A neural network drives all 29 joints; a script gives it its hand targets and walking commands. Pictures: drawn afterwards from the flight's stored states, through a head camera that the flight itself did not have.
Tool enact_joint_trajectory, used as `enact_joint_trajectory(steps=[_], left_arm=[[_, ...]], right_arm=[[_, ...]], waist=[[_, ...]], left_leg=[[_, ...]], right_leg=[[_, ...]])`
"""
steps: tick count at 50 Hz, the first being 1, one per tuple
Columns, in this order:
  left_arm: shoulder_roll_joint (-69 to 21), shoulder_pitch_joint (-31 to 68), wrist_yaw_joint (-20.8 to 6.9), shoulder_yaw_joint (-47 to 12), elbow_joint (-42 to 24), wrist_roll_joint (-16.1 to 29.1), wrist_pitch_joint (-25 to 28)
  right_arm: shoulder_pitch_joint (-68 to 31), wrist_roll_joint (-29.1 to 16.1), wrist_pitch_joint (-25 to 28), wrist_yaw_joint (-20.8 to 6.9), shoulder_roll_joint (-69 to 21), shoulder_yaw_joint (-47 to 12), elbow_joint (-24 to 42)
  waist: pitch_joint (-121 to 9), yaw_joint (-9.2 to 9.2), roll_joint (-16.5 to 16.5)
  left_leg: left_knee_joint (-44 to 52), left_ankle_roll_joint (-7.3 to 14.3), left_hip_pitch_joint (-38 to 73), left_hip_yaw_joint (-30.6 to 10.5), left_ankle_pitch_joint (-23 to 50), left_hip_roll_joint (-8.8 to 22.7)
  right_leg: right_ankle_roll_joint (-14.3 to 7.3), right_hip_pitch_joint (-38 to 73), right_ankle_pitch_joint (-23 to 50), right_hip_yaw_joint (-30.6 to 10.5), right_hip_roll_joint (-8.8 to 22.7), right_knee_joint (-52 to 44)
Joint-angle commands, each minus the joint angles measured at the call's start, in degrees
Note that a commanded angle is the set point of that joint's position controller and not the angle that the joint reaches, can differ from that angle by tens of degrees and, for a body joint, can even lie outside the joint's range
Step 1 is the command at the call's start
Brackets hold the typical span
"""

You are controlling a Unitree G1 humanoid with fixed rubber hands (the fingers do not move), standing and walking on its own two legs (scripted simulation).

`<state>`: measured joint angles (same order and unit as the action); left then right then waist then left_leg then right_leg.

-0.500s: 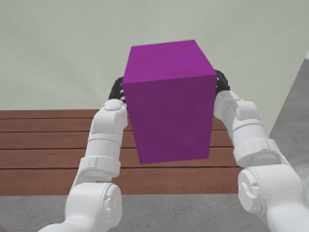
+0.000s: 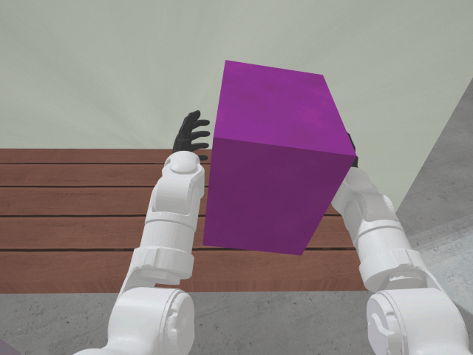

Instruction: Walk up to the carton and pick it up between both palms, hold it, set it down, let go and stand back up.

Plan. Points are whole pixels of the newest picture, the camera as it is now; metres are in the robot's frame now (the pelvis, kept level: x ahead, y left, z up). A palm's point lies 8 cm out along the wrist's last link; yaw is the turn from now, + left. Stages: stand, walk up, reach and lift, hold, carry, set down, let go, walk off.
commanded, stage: set down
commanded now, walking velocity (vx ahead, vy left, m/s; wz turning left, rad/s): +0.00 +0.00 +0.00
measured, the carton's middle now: (263, 158) +0.42 +0.00 +0.16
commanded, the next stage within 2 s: none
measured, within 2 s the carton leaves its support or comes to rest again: neither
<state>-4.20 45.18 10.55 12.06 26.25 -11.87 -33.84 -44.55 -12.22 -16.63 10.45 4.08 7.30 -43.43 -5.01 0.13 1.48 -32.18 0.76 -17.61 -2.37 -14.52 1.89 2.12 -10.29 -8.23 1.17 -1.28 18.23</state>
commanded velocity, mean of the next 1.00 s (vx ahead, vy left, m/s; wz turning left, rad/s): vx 0.00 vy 0.00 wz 0.00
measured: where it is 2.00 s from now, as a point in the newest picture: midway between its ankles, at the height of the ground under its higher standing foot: outside the picture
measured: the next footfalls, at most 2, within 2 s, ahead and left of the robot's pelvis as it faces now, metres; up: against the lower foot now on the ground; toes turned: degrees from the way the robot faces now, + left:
none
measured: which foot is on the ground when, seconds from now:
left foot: down 0.00-1.00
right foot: down 0.00-1.00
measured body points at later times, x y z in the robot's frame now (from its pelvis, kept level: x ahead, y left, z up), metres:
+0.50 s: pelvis -0.01 +0.00 +0.00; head -0.02 +0.02 +0.45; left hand +0.39 +0.16 +0.16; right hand +0.42 -0.11 +0.15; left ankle +0.02 +0.10 -0.74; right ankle +0.01 -0.15 -0.74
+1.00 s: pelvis +0.01 -0.04 +0.00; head +0.02 -0.01 +0.45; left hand +0.41 +0.13 +0.13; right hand +0.44 -0.14 +0.11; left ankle +0.02 +0.10 -0.74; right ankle +0.02 -0.15 -0.74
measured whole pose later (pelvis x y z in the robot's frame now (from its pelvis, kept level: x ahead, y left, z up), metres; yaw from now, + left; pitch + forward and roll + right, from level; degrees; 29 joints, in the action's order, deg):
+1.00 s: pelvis +0.01 -0.04 +0.00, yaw -1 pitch +0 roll -4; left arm -8.7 40.7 10.9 17.3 26.7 -15.0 -24.2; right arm -45.0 -9.9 -5.7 6.9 4.1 7.0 -51.2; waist 0.5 -5.3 1.4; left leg -31.3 -2.4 -15.7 -2.6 -15.5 5.7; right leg -1.2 -8.9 -8.8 1.2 -4.9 17.6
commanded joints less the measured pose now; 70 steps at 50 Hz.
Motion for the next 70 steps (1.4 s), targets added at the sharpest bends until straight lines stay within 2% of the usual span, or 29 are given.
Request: enact_joint_trajectory(steps=[1, 4, 5, 9, 13, 17, 20, 21, 23, 24, 26, 28, 30, 31, 33, 36, 38, 44, 47, 51, 53, 56, 57, 59, 60, 62, 66, 69, 70], left_arm=[[-40.03, 33.30, -8.26, -22.97, -13.05, 5.52, 3.78], [-40.11, 33.66, -8.73, -22.54, -12.88, 5.57, 4.17], [-39.35, 33.49, -8.94, -20.72, -10.56, 4.55, 4.25], [-38.41, 37.64, -9.45, -16.35, -7.51, 2.89, 5.01], [-38.71, 40.41, -8.20, -16.97, -7.07, 2.32, 6.33], [-38.32, 38.30, -7.90, -14.59, -2.08, 0.00, 6.41], [-38.08, 40.57, -7.35, -14.21, -3.24, -0.20, 7.59], [-39.08, 39.52, -7.27, -15.01, -3.19, -0.04, 7.82], [-39.64, 39.98, -6.60, -14.95, -2.52, 0.48, 8.69], [-40.29, 41.36, -5.98, -16.60, -3.77, 1.48, 9.25], [-41.77, 42.05, -4.60, -18.67, -5.13, 2.39, 10.67], [-41.73, 40.98, -3.51, -18.15, -4.00, 1.87, 11.55], [-41.74, 39.34, -2.94, -18.53, -3.79, 2.01, 11.80], [-41.58, 37.39, -2.45, -18.95, -4.60, 1.71, 12.17], [-40.61, 33.82, -1.80, -18.92, -5.13, 1.63, 12.01], [-39.66, 29.81, -1.90, -17.80, -5.62, 0.62, 11.43], [-39.55, 29.17, -2.32, -16.81, -5.48, 0.31, 11.02], [-39.46, 27.86, -2.50, -17.45, -10.09, 0.91, 12.68], [-39.29, 27.83, -2.38, -18.27, -9.64, 0.63, 13.72], [-37.36, 30.00, -3.47, -14.53, -6.15, 0.16, 15.04], [-35.99, 30.70, -3.73, -12.47, -5.55, -0.48, 15.69], [-35.48, 29.90, -4.61, -11.11, -3.41, -0.82, 16.55], [-35.28, 30.50, -4.59, -10.41, -4.10, -1.20, 17.03], [-35.99, 30.81, -4.55, -10.10, -2.80, -2.14, 17.67], [-35.80, 30.85, -4.45, -9.15, -3.05, -2.54, 17.97], [-36.48, 31.24, -4.26, -9.82, -2.30, -2.15, 18.86], [-36.09, 31.07, -3.54, -8.28, -1.02, -3.72, 20.14], [-38.43, 32.21, -2.51, -11.11, -2.40, -2.47, 21.69], [-38.08, 30.36, -2.11, -10.39, -2.56, -3.13, 22.04]], right_arm=[[-64.53, -9.97, 5.34, -5.67, -39.04, -30.67, 36.43], [-64.24, -9.65, 5.67, -5.67, -38.83, -30.40, 35.91], [-62.94, -8.08, 5.31, -6.03, -38.49, -28.14, 31.20], [-65.29, -5.19, 6.35, -7.39, -38.30, -24.23, 25.28], [-64.63, -2.40, 7.40, -9.69, -36.02, -21.07, 18.21], [-62.13, 1.09, 8.53, -11.69, -31.95, -14.99, 11.04], [-60.48, 2.93, 9.73, -13.48, -31.21, -12.10, 7.22], [-58.95, 3.65, 10.24, -13.81, -30.52, -10.68, 5.71], [-61.12, 4.10, 11.86, -14.39, -30.47, -10.31, 7.08], [-61.69, 3.99, 12.63, -14.58, -29.61, -9.66, 7.52], [-61.77, 3.95, 14.27, -14.96, -29.58, -10.02, 8.44], [-61.67, 4.66, 15.10, -15.15, -28.87, -9.98, 7.51], [-59.36, 4.59, 15.44, -15.13, -27.97, -10.09, 7.34], [-60.63, 4.09, 16.05, -14.90, -27.85, -11.56, 9.24], [-58.59, 3.40, 16.70, -14.69, -25.73, -12.21, 9.67], [-56.83, 2.22, 16.84, -14.07, -24.74, -14.32, 10.16], [-56.79, 2.42, 16.95, -13.92, -24.83, -13.82, 10.64], [-56.34, 1.34, 18.27, -12.78, -26.85, -18.15, 13.11], [-56.80, 1.97, 18.86, -12.59, -27.43, -17.87, 13.16], [-57.01, 4.20, 18.34, -12.54, -29.14, -16.95, 9.42], [-57.93, 4.71, 18.56, -12.57, -30.05, -17.11, 8.76], [-55.76, 6.71, 18.55, -12.58, -30.11, -15.30, 6.53], [-56.13, 6.94, 19.00, -12.64, -30.32, -16.09, 6.67], [-55.65, 7.67, 19.49, -13.15, -30.43, -15.01, 4.84], [-56.01, 7.42, 19.81, -13.35, -29.68, -15.13, 4.23], [-54.51, 8.46, 20.21, -13.75, -29.23, -13.78, 2.43], [-52.78, 9.89, 21.09, -15.07, -28.26, -10.79, -2.09], [-53.37, 9.80, 23.34, -15.65, -27.32, -10.48, -1.55], [-52.09, 9.91, 23.51, -15.54, -27.19, -11.08, -2.50]], waist=[[-37.02, -5.11, -1.23], [-36.11, -5.20, -0.74], [-32.17, -4.70, -0.84], [-28.53, -6.83, -0.55], [-29.16, -7.11, 0.82], [-24.58, -6.05, 1.95], [-25.71, -6.06, 2.59], [-24.69, -5.32, 3.02], [-27.44, -5.90, 2.23], [-30.11, -4.62, 3.36], [-34.50, -4.21, 3.94], [-35.37, -5.36, 4.06], [-36.72, -4.91, 4.31], [-38.25, -6.42, 4.20], [-37.21, -6.95, 4.14], [-35.64, -8.60, 3.33], [-33.73, -8.68, 2.41], [-37.43, -11.10, 1.84], [-38.32, -10.72, 2.09], [-35.33, -10.48, -0.56], [-35.00, -11.76, -1.48], [-34.01, -10.33, -2.35], [-34.16, -11.46, -2.66], [-34.46, -11.23, -1.50], [-35.39, -12.11, -0.85], [-34.69, -11.46, -1.31], [-34.73, -11.99, 0.36], [-40.12, -11.52, 1.86], [-39.08, -12.51, 2.20]], left_leg=[[4.91, -4.63, 24.46, 0.47, 39.49, -3.78], [5.11, -4.49, 24.02, 0.98, 38.04, -3.93], [5.93, -4.41, 23.82, 0.98, 35.64, -3.66], [8.69, -3.52, 21.24, 2.28, 26.52, -3.28], [9.58, -4.14, 22.12, 1.72, 22.82, -2.00], [11.16, -4.61, 20.92, 0.25, 16.51, -0.78], [12.07, -4.96, 20.37, 0.38, 13.45, -0.35], [12.07, -5.25, 20.15, 0.07, 14.44, 0.06], [11.45, -5.31, 20.74, 0.16, 15.14, 0.26], [10.98, -5.86, 21.56, -0.74, 16.58, 0.91], [9.55, -6.62, 23.81, -1.02, 21.80, 1.45], [8.59, -6.82, 25.69, -0.91, 25.57, 1.49], [7.29, -7.06, 26.87, -0.66, 31.00, 1.97], [6.54, -7.09, 27.70, -0.46, 33.96, 1.55], [4.78, -6.94, 28.77, 0.08, 42.32, 1.97], [4.09, -6.88, 29.58, 0.85, 46.73, 1.66], [4.67, -6.50, 28.49, 1.46, 44.16, 1.26], [3.16, -6.66, 27.23, 3.15, 48.11, 0.03], [3.55, -6.68, 23.83, 3.16, 46.03, -0.33], [6.82, -4.89, 17.33, 4.14, 36.05, -1.30], [7.78, -4.12, 14.44, 4.91, 33.51, -1.50], [8.34, -3.48, 12.24, 5.03, 31.28, -1.47], [8.17, -3.41, 12.07, 5.31, 32.27, -1.53], [8.64, -3.58, 11.07, 5.32, 31.15, -1.58], [8.05, -3.88, 11.67, 5.42, 33.58, -1.28], [7.88, -4.07, 12.97, 5.05, 34.70, -0.82], [7.93, -4.30, 14.42, 5.21, 33.86, -0.11], [5.75, -5.58, 17.77, 4.40, 40.60, 0.52], [5.35, -5.99, 18.66, 4.72, 42.89, 0.54]], right_leg=[[-2.51, 15.11, 17.26, 2.59, -5.51, -1.23], [-2.29, 15.04, 16.96, 2.63, -5.18, -1.31], [-2.13, 13.13, 14.12, 2.78, -4.98, -1.97], [-2.36, 10.09, 5.27, 2.86, -4.38, -2.65], [-3.41, 4.81, -0.32, 4.11, -4.87, -2.37], [-4.42, 1.32, -5.39, 4.86, -4.88, -2.67], [-4.66, 0.77, -6.57, 4.94, -4.81, -2.41], [-4.83, 0.99, -6.28, 5.26, -4.76, -2.21], [-4.92, 0.07, -5.95, 5.35, -4.75, -2.07], [-5.09, -0.45, -5.27, 5.65, -5.17, -1.77], [-5.21, -1.57, -3.34, 5.97, -5.24, -1.58], [-5.10, -3.86, -3.35, 6.28, -5.29, -2.58], [-5.43, -3.54, -1.31, 6.55, -5.54, -3.27], [-5.45, -3.76, 0.01, 6.60, -5.42, -2.95], [-6.49, -4.67, 1.73, 6.74, -5.94, -4.79], [-6.63, -3.10, 3.68, 6.39, -5.83, -5.70], [-6.48, -2.00, 4.40, 5.84, -5.36, -5.66], [-6.27, 0.96, 11.87, 4.51, -4.80, -4.38], [-5.67, 1.90, 13.73, 4.23, -4.43, -3.11], [-3.47, 5.68, 13.02, 3.42, -3.18, -1.13], [-2.92, 8.48, 13.89, 2.82, -2.62, -0.64], [-2.33, 9.14, 15.22, 2.43, -1.85, -0.22], [-2.20, 9.86, 17.28, 2.38, -1.94, 0.36], [-2.38, 9.65, 16.39, 2.42, -1.85, 0.31], [-2.78, 9.06, 17.01, 2.62, -2.27, 0.65], [-3.02, 7.35, 15.80, 3.29, -2.70, 0.29], [-3.65, 2.98, 11.14, 3.72, -2.83, -0.38], [-5.06, -0.33, 12.23, 4.60, -3.90, -0.69], [-5.34, -0.50, 13.06, 4.56, -4.11, -0.87]])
